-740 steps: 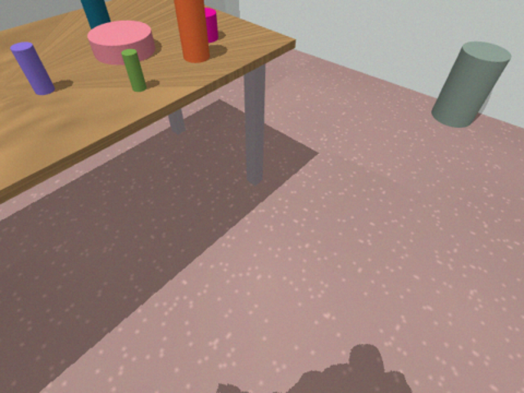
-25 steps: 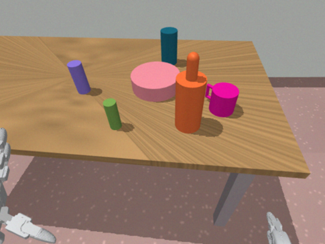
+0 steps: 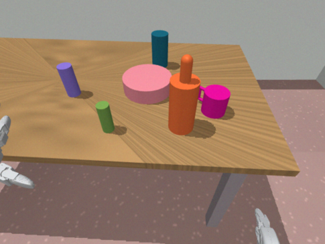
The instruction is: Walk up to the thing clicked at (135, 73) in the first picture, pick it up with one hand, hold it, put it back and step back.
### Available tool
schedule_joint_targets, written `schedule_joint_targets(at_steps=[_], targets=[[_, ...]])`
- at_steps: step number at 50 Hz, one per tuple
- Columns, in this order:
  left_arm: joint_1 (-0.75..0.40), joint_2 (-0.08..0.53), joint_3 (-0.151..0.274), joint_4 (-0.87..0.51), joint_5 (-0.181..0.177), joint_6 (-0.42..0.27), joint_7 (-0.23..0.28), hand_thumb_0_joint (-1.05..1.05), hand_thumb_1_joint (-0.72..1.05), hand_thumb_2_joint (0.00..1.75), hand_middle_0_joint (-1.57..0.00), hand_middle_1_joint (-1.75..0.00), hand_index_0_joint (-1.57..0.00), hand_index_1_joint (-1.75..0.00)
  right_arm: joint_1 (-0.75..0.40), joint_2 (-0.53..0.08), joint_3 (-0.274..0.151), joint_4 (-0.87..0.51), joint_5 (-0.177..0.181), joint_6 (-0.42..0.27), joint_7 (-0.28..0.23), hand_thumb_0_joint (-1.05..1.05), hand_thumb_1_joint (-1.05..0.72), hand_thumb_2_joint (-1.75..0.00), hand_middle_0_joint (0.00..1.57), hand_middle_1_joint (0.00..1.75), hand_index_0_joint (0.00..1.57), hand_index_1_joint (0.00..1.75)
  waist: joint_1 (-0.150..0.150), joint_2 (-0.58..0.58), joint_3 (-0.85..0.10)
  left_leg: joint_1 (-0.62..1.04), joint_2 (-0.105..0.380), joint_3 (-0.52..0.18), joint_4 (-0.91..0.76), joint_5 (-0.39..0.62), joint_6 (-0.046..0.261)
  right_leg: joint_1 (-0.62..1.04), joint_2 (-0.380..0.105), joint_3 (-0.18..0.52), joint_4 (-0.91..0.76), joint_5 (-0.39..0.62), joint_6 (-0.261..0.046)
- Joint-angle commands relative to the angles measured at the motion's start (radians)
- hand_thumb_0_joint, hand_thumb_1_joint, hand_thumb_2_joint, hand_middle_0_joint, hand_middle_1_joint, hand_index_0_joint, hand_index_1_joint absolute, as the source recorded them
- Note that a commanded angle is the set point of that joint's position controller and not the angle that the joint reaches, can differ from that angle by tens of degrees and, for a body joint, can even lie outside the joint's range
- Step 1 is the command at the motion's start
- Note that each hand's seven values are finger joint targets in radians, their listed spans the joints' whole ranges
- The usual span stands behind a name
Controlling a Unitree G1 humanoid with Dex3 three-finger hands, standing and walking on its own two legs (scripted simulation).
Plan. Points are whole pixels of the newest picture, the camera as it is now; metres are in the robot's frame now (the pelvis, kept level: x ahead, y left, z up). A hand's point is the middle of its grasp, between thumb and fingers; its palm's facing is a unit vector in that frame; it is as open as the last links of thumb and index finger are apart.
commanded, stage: go down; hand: left
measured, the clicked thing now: (105, 117) +0.51 +0.20 +0.02
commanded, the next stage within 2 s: none
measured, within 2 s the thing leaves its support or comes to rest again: neither
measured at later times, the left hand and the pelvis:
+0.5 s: hand (13, 120) +0.36 +0.35 +0.16, palm faces +0.15 -0.99 +0.01, open 17.4 cm; pelvis +0.00 +0.01 +0.00, yaw -1 degrees
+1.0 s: hand (15, 108) +0.40 +0.37 +0.15, palm faces +0.15 -0.99 -0.01, open 17.6 cm; pelvis +0.01 +0.01 -0.01, yaw -1 degrees
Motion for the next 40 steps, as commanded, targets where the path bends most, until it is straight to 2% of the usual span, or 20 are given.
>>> schedule_joint_targets(at_steps=[1, 2, 3, 4, 6, 8, 10, 13, 14, 15, 17, 19, 21, 23, 24, 28, 29, 31, 33, 40], targets=[[-0.378, 0.368, 0.124, -0.087, -0.040, -0.029, -0.071, 0.00, -0.52, 0.09, -0.03, -0.04, -0.02, -0.05, -0.096, -0.173, -0.059, -0.165, 0.004, -0.078, -0.027, 0.00, 0.54, -0.05, 0.05, 0.05, 0.05, 0.05, -0.011, 0.058, -0.177, 0.048, -0.024, 0.053, -0.084, 0.178, 0.028, 0.006, 0.039, -0.053, -0.068, 0.164, -0.039], [-0.413, 0.364, 0.114, -0.055, -0.039, -0.022, -0.083, 0.00, -0.52, 0.10, -0.03, -0.04, -0.02, -0.05, -0.082, -0.157, -0.033, -0.172, 0.001, -0.083, -0.030, 0.00, 0.54, -0.05, 0.05, 0.05, 0.05, 0.05, -0.016, 0.046, -0.188, 0.054, -0.023, 0.050, -0.083, 0.179, 0.030, -0.001, 0.041, -0.055, -0.066, 0.165, -0.038], [-0.438, 0.388, 0.124, -0.043, -0.043, -0.020, -0.095, 0.00, -0.51, 0.10, -0.02, -0.04, -0.02, -0.05, -0.093, -0.165, -0.039, -0.172, 0.004, -0.089, -0.032, 0.00, 0.55, -0.05, 0.05, 0.05, 0.05, 0.05, -0.007, 0.058, -0.181, 0.040, -0.025, 0.052, -0.084, 0.171, 0.031, -0.004, 0.039, -0.054, -0.068, 0.158, -0.039], [-0.462, 0.401, 0.126, 0.003, -0.043, -0.015, -0.107, 0.00, -0.54, 0.09, -0.03, -0.04, -0.02, -0.05, -0.083, -0.171, -0.043, -0.162, 0.000, -0.092, -0.036, 0.00, 0.54, -0.05, 0.05, 0.05, 0.05, 0.05, -0.020, 0.054, -0.184, 0.042, -0.025, 0.052, -0.082, 0.166, 0.032, -0.015, 0.040, -0.052, -0.070, 0.157, -0.037], [-0.528, 0.425, 0.128, 0.031, -0.045, -0.010, -0.126, 0.00, -0.52, 0.10, -0.02, -0.04, -0.02, -0.05, -0.095, -0.141, -0.005, -0.155, -0.002, -0.102, -0.035, 0.00, 0.55, -0.05, 0.05, 0.05, 0.05, 0.05, -0.002, 0.079, -0.200, 0.029, -0.026, 0.051, -0.078, 0.172, 0.031, -0.009, 0.039, -0.050, -0.066, 0.159, -0.040], [-0.564, 0.469, 0.138, 0.095, -0.033, 0.002, -0.144, 0.00, -0.49, 0.10, -0.02, -0.04, -0.02, -0.04, -0.087, -0.172, -0.018, -0.179, -0.007, -0.110, -0.049, 0.00, 0.55, -0.05, 0.05, 0.05, 0.05, 0.05, -0.015, 0.070, -0.259, 0.060, -0.025, 0.048, -0.066, 0.218, 0.030, -0.004, 0.040, -0.047, -0.058, 0.201, -0.039], [-0.624, 0.482, 0.128, 0.117, -0.030, 0.007, -0.161, 0.00, -0.48, 0.11, -0.02, -0.04, -0.01, -0.04, -0.085, -0.146, 0.016, -0.171, -0.011, -0.111, -0.048, 0.00, 0.56, -0.05, 0.05, 0.05, 0.05, 0.05, -0.017, 0.096, -0.246, 0.044, -0.028, 0.052, -0.061, 0.225, 0.029, -0.013, 0.037, -0.043, -0.062, 0.210, -0.039], [-0.656, 0.521, 0.123, 0.197, -0.010, 0.010, -0.163, 0.00, -0.48, 0.10, -0.02, -0.02, -0.01, -0.03, -0.069, -0.171, -0.004, -0.153, -0.014, -0.118, -0.055, 0.00, 0.55, -0.05, 0.05, 0.05, 0.05, 0.05, -0.025, 0.098, -0.234, 0.029, -0.024, 0.048, -0.067, 0.176, 0.027, -0.049, 0.042, -0.045, -0.063, 0.165, -0.041], [-0.648, 0.497, 0.111, 0.250, -0.008, 0.013, -0.169, 0.00, -0.49, 0.10, -0.02, -0.03, -0.01, -0.04, -0.065, -0.169, 0.009, -0.164, -0.018, -0.121, -0.055, 0.00, 0.55, -0.05, 0.05, 0.05, 0.05, 0.05, -0.032, 0.078, -0.230, 0.036, -0.018, 0.042, -0.069, 0.167, 0.026, -0.067, 0.047, -0.049, -0.061, 0.154, -0.040], [-0.707, 0.492, 0.097, 0.209, -0.011, 0.004, -0.169, 0.00, -0.47, 0.10, -0.02, -0.03, -0.01, -0.03, -0.092, -0.157, 0.017, -0.192, -0.017, -0.129, -0.054, 0.00, 0.56, -0.05, 0.05, 0.05, 0.05, 0.05, -0.030, 0.090, -0.241, 0.037, -0.020, 0.044, -0.068, 0.159, 0.027, -0.065, 0.046, -0.048, -0.064, 0.151, -0.041], [-0.690, 0.538, 0.121, 0.296, -0.001, 0.006, -0.163, 0.00, -0.48, 0.09, -0.02, -0.02, -0.02, -0.03, -0.046, -0.168, 0.012, -0.142, -0.020, -0.123, -0.059, 0.00, 0.56, -0.05, 0.05, 0.05, 0.05, 0.05, -0.032, 0.082, -0.244, 0.032, -0.020, 0.043, -0.060, 0.160, 0.028, -0.080, 0.047, -0.050, -0.062, 0.150, -0.039], [-0.772, 0.562, 0.119, 0.261, 0.001, -0.010, -0.157, 0.00, -0.51, 0.09, -0.03, -0.03, -0.02, -0.04, -0.066, -0.177, 0.008, -0.185, -0.021, -0.136, -0.060, 0.00, 0.56, -0.05, 0.05, 0.05, 0.05, 0.05, -0.037, 0.092, -0.277, 0.037, -0.024, 0.048, -0.047, 0.166, 0.030, -0.075, 0.045, -0.044, -0.059, 0.163, -0.039], [-0.753, 0.565, 0.108, 0.342, 0.016, -0.008, -0.159, 0.00, -0.52, 0.09, -0.03, -0.03, -0.02, -0.04, -0.025, -0.191, -0.008, -0.144, -0.025, -0.133, -0.065, 0.00, 0.56, -0.05, 0.05, 0.05, 0.05, 0.05, -0.057, 0.079, -0.271, 0.042, -0.023, 0.048, -0.035, 0.190, 0.031, -0.101, 0.045, -0.042, -0.053, 0.183, -0.037], [-0.824, 0.588, 0.110, 0.299, 0.017, -0.030, -0.163, 0.00, -0.51, 0.10, -0.03, -0.03, -0.02, -0.04, -0.091, -0.177, 0.011, -0.190, -0.023, -0.147, -0.063, 0.00, 0.56, -0.05, 0.05, 0.05, 0.05, 0.05, -0.047, 0.093, -0.292, 0.031, -0.025, 0.047, -0.031, 0.171, 0.031, -0.098, 0.045, -0.042, -0.050, 0.169, -0.037], [-0.807, 0.599, 0.110, 0.336, 0.023, -0.030, -0.166, 0.00, -0.52, 0.08, -0.03, -0.03, -0.03, -0.04, -0.056, -0.176, 0.010, -0.132, -0.024, -0.144, -0.065, 0.00, 0.55, -0.05, 0.05, 0.05, 0.05, 0.05, -0.046, 0.130, -0.282, 0.030, -0.019, 0.041, -0.033, 0.178, 0.025, -0.118, 0.048, -0.046, -0.041, 0.166, -0.042], [-0.807, 0.602, 0.102, 0.417, 0.026, -0.038, -0.178, 0.00, -0.54, 0.09, -0.03, -0.04, -0.03, -0.05, -0.049, -0.157, 0.033, -0.145, -0.025, -0.146, -0.060, 0.00, 0.56, -0.05, 0.05, 0.05, 0.05, 0.05, -0.055, 0.116, -0.305, 0.021, -0.007, 0.030, -0.019, 0.198, 0.019, -0.138, 0.055, -0.050, -0.025, 0.169, -0.044], [-0.841, 0.612, 0.104, 0.377, 0.020, -0.046, -0.181, 0.00, -0.54, 0.09, -0.03, -0.04, -0.03, -0.05, -0.070, -0.148, 0.048, -0.164, -0.025, -0.149, -0.058, 0.00, 0.56, -0.05, 0.05, 0.05, 0.05, 0.05, -0.045, 0.138, -0.301, 0.007, -0.012, 0.036, -0.018, 0.185, 0.019, -0.134, 0.053, -0.049, -0.027, 0.163, -0.045], [-0.823, 0.639, 0.118, 0.445, 0.020, -0.042, -0.182, 0.00, -0.53, 0.09, -0.03, -0.04, -0.03, -0.05, -0.028, -0.187, 0.006, -0.102, -0.028, -0.145, -0.062, 0.00, 0.56, -0.05, 0.05, 0.05, 0.05, 0.05, -0.057, 0.129, -0.305, 0.005, -0.008, 0.034, 0.001, 0.227, 0.019, -0.157, 0.055, -0.047, -0.013, 0.186, -0.045], [-0.892, 0.659, 0.117, 0.384, 0.027, -0.052, -0.180, 0.00, -0.54, 0.09, -0.03, -0.05, -0.03, -0.05, -0.096, -0.178, 0.028, -0.173, -0.029, -0.154, -0.059, 0.00, 0.56, -0.05, 0.05, 0.05, 0.05, 0.05, -0.052, 0.150, -0.362, 0.012, -0.011, 0.036, 0.011, 0.209, 0.021, -0.145, 0.052, -0.044, -0.008, 0.179, -0.046], [-0.898, 0.695, 0.128, 0.463, 0.040, -0.060, -0.191, 0.00, -0.56, 0.09, -0.04, -0.05, -0.04, -0.05, -0.059, -0.151, 0.049, -0.147, -0.028, -0.146, -0.064, 0.00, 0.55, -0.05, 0.05, 0.05, 0.05, 0.05, -0.066, 0.121, -0.375, -0.030, -0.015, 0.038, 0.053, 0.222, 0.031, -0.165, 0.048, -0.037, 0.020, 0.201, -0.037]])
